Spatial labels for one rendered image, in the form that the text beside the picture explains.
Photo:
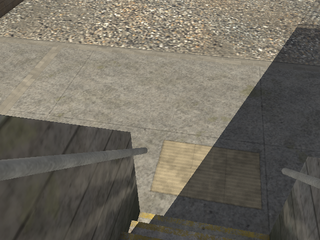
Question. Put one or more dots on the stairs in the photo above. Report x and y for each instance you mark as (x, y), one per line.
(158, 227)

